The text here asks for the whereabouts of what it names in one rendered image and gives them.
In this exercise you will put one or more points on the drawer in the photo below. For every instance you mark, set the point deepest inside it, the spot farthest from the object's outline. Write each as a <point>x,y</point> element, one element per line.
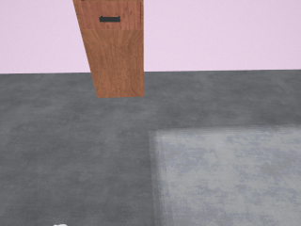
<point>91,11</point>

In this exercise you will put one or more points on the handle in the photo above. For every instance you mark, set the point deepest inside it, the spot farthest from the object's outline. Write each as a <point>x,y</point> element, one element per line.
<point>109,19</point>

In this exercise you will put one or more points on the cabinet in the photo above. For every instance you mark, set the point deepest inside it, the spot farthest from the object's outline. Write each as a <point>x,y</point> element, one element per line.
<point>115,57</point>

